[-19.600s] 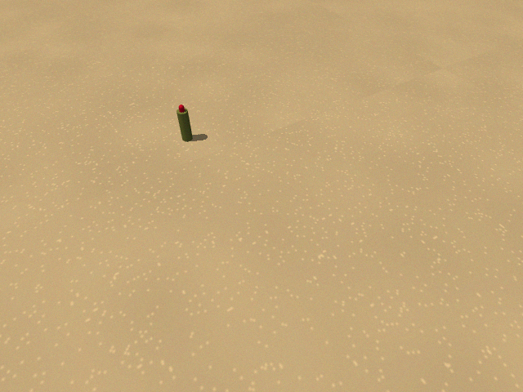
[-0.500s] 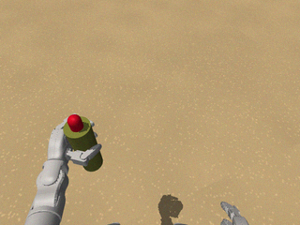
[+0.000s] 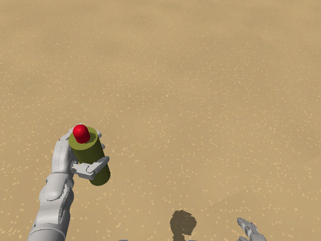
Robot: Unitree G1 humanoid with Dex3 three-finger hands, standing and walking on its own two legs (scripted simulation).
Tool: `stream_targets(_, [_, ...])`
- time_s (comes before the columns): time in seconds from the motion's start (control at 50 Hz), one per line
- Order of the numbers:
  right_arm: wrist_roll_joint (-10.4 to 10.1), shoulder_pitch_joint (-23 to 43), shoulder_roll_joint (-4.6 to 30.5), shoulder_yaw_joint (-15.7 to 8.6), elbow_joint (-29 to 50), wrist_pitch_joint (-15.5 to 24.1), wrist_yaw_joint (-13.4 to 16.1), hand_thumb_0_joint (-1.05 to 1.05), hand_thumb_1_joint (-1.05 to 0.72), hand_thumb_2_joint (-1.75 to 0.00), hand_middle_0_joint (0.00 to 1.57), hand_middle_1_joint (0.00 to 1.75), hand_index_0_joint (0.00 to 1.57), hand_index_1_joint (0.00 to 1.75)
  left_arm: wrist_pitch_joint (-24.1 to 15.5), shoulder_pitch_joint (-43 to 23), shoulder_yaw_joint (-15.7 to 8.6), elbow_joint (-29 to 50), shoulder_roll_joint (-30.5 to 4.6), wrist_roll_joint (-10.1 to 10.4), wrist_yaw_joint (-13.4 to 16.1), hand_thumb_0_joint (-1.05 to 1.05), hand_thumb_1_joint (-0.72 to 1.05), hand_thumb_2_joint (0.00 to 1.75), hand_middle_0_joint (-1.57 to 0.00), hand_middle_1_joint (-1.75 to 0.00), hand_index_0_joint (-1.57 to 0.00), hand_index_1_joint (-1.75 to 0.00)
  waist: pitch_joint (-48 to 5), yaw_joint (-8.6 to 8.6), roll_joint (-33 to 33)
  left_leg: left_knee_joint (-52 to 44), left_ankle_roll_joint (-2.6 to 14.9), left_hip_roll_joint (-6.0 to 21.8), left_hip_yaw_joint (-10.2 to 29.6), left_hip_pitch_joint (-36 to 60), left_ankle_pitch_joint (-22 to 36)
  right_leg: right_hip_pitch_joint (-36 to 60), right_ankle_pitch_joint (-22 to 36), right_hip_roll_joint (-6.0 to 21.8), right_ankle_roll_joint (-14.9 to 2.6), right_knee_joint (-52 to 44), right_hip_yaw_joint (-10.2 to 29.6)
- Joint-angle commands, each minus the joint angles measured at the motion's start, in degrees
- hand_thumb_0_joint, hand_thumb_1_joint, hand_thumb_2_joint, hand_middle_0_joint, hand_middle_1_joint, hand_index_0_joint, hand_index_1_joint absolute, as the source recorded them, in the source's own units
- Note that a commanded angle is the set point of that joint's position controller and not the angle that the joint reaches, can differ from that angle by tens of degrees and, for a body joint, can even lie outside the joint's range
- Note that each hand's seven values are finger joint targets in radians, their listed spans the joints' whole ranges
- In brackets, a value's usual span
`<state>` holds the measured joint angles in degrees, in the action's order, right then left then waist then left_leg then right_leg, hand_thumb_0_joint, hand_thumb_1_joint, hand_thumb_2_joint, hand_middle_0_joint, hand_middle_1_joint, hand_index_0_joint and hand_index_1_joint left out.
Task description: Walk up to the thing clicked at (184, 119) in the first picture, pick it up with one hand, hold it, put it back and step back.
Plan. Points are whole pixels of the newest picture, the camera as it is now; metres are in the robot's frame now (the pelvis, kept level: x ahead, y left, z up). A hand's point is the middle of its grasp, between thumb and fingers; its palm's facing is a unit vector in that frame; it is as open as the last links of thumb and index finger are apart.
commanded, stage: hold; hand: left
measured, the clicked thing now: (91, 155) +0.32 +0.17 +0.02
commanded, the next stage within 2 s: crouch in 0.48 s
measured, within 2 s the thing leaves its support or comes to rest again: neither
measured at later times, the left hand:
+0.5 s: hand (92, 152) +0.32 +0.17 +0.04, palm faces +0.06 -1.00 -0.02, open 8.9 cm
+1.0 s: hand (98, 165) +0.33 +0.17 -0.05, palm faces +0.06 -1.00 -0.01, open 8.9 cm
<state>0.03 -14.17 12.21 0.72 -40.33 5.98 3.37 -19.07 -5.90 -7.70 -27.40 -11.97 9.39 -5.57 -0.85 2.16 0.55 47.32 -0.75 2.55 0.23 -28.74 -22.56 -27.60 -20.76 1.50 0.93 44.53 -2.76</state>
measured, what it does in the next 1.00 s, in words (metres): stands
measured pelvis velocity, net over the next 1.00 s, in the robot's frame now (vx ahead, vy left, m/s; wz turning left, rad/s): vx -0.01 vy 0.00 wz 0.00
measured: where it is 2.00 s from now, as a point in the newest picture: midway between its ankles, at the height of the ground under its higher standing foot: outside the picture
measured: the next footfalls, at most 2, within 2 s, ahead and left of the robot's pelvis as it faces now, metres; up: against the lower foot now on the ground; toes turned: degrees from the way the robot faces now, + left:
none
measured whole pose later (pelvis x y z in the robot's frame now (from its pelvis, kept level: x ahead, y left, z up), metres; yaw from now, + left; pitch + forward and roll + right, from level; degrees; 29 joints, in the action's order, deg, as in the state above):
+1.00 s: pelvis -0.01 +0.00 -0.04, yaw +0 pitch +13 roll -2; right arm 1.8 -12.1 13.1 -0.7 -40.5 6.3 0.8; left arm -30.7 -13.7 -11.6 -43.1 -12.4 8.7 -7.8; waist -3.0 3.4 -1.0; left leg 60.5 -1.0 2.6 1.1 -46.8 -26.4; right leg -45.8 -25.1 1.7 0.5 58.3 -2.9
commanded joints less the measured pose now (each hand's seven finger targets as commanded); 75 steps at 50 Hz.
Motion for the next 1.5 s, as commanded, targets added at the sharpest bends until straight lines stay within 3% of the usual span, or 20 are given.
stream_targets(0.0, [-0.31,2.17,7.5,-2.68,6.84,2.41,0.38,0.0,-0.9,-0.9,0.2,0.3,0.2,0.3,-8.41,-26.38,-4.39,20.17,-8.65,2.7,0.03,0.0,0.3,1.26,-1.25,-1.41,-1.27,-1.41,-16.78,0.38,2.37,-7.24,0.8,-1.94,0.14,7.4,12.15,5.95,13.3,-1.75,-1.54,-5.73,0.12])
stream_targets(0.06, [-0.31,2.51,7.63,-2.75,7.2,2.64,0.43,0.0,-0.9,-0.9,0.2,0.3,0.2,0.3,-8.84,-25.94,-4.93,22.07,-9.19,2.91,-0.17,0.0,0.28,1.27,-1.26,-1.43,-1.28,-1.43,-18.34,-0.43,3.89,-7.57,0.69,-2.15,-0.14,8.12,10.56,5.94,11.8,-1.59,-1.69,-5.88,0.32])
stream_targets(0.24, [-0.42,3.11,7.62,-2.64,7.7,3.2,0.52,0.0,-0.9,-0.9,0.2,0.3,0.2,0.3,-8.93,-25.75,-4.32,23.48,-8.69,3.1,-0.15,0.0,0.26,1.26,-1.26,-1.42,-1.27,-1.43,-18.41,-0.06,3.52,-7.85,0.74,-2.27,-0.11,7.87,7.42,5.45,9.07,-1.68,-1.61,-6.32,0.34])
stream_targets(0.32, [-0.45,2.18,7.84,-2.66,7.07,3.11,0.79,0.0,-0.9,-0.9,0.2,0.3,0.2,0.3,-8.41,-25.06,-5.16,23.41,-9.74,2.88,0.4,0.0,0.3,1.26,-1.25,-1.41,-1.26,-1.41,-19.67,-0.06,3.07,-7.18,0.63,-2.02,0.26,8.88,12.06,6.72,13.17,-1.8,-1.61,-5.53,0.05])
stream_targets(0.46, [-0.25,2.31,7.57,-2.61,6.42,2.97,0.78,0.0,-0.9,-0.9,0.2,0.3,0.2,0.3,-7.99,-25.89,-4.1,20.56,-8.84,2.47,0.12,0.0,0.32,1.26,-1.26,-1.42,-1.27,-1.42,-17.24,0.04,4.14,-7.2,0.63,-2.1,-0.09,7.93,11.49,5.17,12.81,-1.61,-1.62,-5.73,0.3])
stream_targets(0.54, [-0.39,2.05,7.49,-2.76,6.96,2.74,0.76,0.0,-0.9,-0.9,0.2,0.3,0.2,0.3,-8.42,-23.95,-5.96,21.42,-10.01,2.94,-0.16,0.0,0.3,1.26,-1.26,-1.41,-1.27,-1.42,-20.32,-0.37,2.75,-6.37,0.9,-2.37,-0.26,8.54,13.94,7.69,15.38,-1.45,-1.39,-5.74,0.43])
stream_targets(0.58, [-0.37,2.14,7.38,-2.68,7.21,2.69,0.7,0.0,-0.89,-0.9,0.2,0.3,0.2,0.3,-8.46,-24.09,-3.98,23.57,-8.43,2.96,-0.31,0.0,0.23,1.23,-1.22,-1.35,-1.23,-1.35,-20.29,-0.43,3.89,-6.63,0.64,-2.21,-0.1,9.13,14.87,7.46,15.85,-1.63,-1.57,-5.35,0.28])
stream_targets(0.72, [0.04,2.13,7.84,-3.39,6.12,2.28,0.06,0.0,-0.89,-0.9,0.2,0.3,0.2,0.3,-9.7,-24.19,-3.8,15.59,-7.03,1.91,0.39,0.0,0.23,1.27,-1.22,-1.4,-1.24,-1.4,-16.49,0.45,1.68,-5.72,0.88,-1.92,0.18,5.43,11.27,2.93,12.43,-1.66,-1.64,-4.14,0.06])
stream_targets(0.76, [0.19,2.29,7.83,-3.5,5.94,2.39,-0.46,0.0,-0.89,-0.9,0.2,0.3,0.2,0.3,-11.19,-24.91,-5.36,13.24,-8.18,1.87,0.3,0.0,0.21,1.27,-1.23,-1.4,-1.25,-1.4,-15.31,-0.08,1.44,-4.64,0.93,-1.97,0.29,2.7,10.01,1.45,11.3,-1.56,-1.7,-2.96,0.1])
stream_targets(0.84, [0.83,1.81,8.37,-4.15,5.0,2.27,-1.23,0.0,-0.88,-0.9,0.2,0.3,0.2,0.3,-14.7,-26.53,-6.02,6.67,-8.08,1.44,-0.63,0.0,0.21,1.26,-1.23,-1.42,-1.26,-1.4,-16.56,1.01,0.71,0.16,1.05,-1.99,0.37,-1.71,8.73,-4.22,10.41,-1.42,-1.69,1.23,0.49])
stream_targets(0.94, [1.81,0.52,8.86,-4.64,4.71,2.14,-2.47,0.0,-0.88,-0.9,0.2,0.3,0.2,0.3,-20.69,-29.44,-7.45,-0.49,-9.01,1.43,-2.73,0.0,0.22,1.27,-1.25,-1.44,-1.28,-1.42,-21.86,1.69,1.59,9.31,1.12,-2.22,1.08,-10.47,7.12,-14.2,8.12,-1.6,-2.07,10.5,0.6])
stream_targets(0.96, [2.02,0.57,8.98,-4.57,4.67,2.2,-2.78,0.0,-0.88,-0.9,0.2,0.3,0.2,0.3,-22.09,-29.9,-9.04,-1.74,-10.47,1.44,-3.05,0.0,0.18,1.26,-1.25,-1.43,-1.28,-1.42,-24.92,1.49,2.33,12.37,1.33,-2.44,0.88,-13.31,7.1,-15.93,8.16,-1.34,-2.13,12.87,0.91])
stream_targets(1.02, [2.33,1.33,9.48,-4.41,5.32,2.33,-3.5,0.0,-0.88,-0.9,0.2,0.3,0.2,0.3,-26.05,-31.56,-8.27,-4.23,-10.14,1.83,-4.17,0.0,0.18,1.26,-1.25,-1.44,-1.28,-1.43,-30.08,1.82,5.66,18.7,1.02,-2.6,1.77,-18.6,3.14,-25.71,3.29,-1.58,-2.58,20.22,0.72])
stream_targets(1.06, [2.59,0.99,10.17,-4.43,5.24,2.33,-3.6,0.0,-0.88,-0.9,0.2,0.3,0.2,0.3,-28.29,-33.0,-9.98,-4.7,-12.24,1.95,-4.27,0.0,0.17,1.26,-1.25,-1.43,-1.28,-1.42,-35.01,1.26,6.33,23.1,0.98,-2.82,2.29,-23.02,3.23,-29.44,2.64,-1.51,-2.78,24.71,0.63])
stream_targets(1.12, [2.85,0.93,11.01,-4.33,5.21,2.11,-3.83,0.0,-0.88,-0.9,0.2,0.3,0.2,0.3,-30.32,-36.86,-9.49,-3.75,-13.79,1.83,-4.28,0.0,0.16,1.26,-1.25,-1.42,-1.28,-1.41,-38.63,1.91,8.48,28.0,0.81,-2.62,2.71,-27.11,2.89,-35.74,1.52,-1.79,-3.06,30.13,0.78])
stream_targets(1.16, [3.01,0.86,11.87,-4.4,4.47,1.92,-3.93,0.0,-0.89,-0.9,0.2,0.3,0.2,0.3,-30.71,-37.98,-9.14,-4.65,-13.09,2.11,-4.61,0.0,0.16,1.25,-1.24,-1.42,-1.27,-1.41,-41.32,2.46,9.53,30.98,0.45,-2.11,3.67,-27.88,5.72,-41.36,2.33,-1.94,-3.34,34.82,-0.23])
stream_targets(1.24, [3.53,0.71,11.89,-4.18,3.49,1.17,-3.92,0.0,-0.89,-0.9,0.2,0.3,0.2,0.3,-31.08,-41.22,-13.09,-5.35,-17.6,1.79,-3.54,0.0,0.22,1.3,-1.26,-1.43,-1.27,-1.43,-44.86,2.45,8.85,37.97,1.21,-2.49,2.88,-35.96,4.79,-43.32,3.01,-1.74,-3.0,39.1,1.71])
stream_targets(1.28, [3.8,0.23,12.03,-4.1,3.11,0.86,-4.16,0.0,-0.9,-0.91,0.2,0.3,0.2,0.3,-31.12,-42.82,-13.16,-5.54,-17.19,1.96,-3.34,0.0,0.23,1.31,-1.25,-1.43,-1.26,-1.43,-48.04,3.07,9.15,41.05,1.27,-2.42,3.11,-37.53,6.19,-45.52,3.84,-1.8,-3.05,42.19,1.69])
stream_targets(1.4, [4.63,0.31,12.16,-3.69,1.64,0.18,-5.17,0.0,-0.9,-0.91,0.2,0.3,0.2,0.3,-31.52,-46.01,-14.58,-11.84,-18.19,0.34,-3.28,0.0,0.21,1.33,-1.28,-1.47,-1.29,-1.47,-48.89,4.61,8.25,48.98,1.49,-2.52,2.6,-47.31,1.74,-52.76,0.21,-1.88,-3.03,49.37,1.24])
stream_targets(1.48, [5.24,0.87,12.51,-3.1,1.22,-0.31,-5.87,0.0,-0.9,-0.91,0.2,0.3,0.2,0.3,-32.27,-49.29,-16.87,-15.41,-21.41,-0.91,-3.05,0.0,0.22,1.34,-1.29,-1.47,-1.3,-1.47,-48.01,4.96,9.37,53.17,1.32,-2.75,2.07,-54.18,-3.39,-57.98,-4.25,-1.86,-3.2,54.01,0.75])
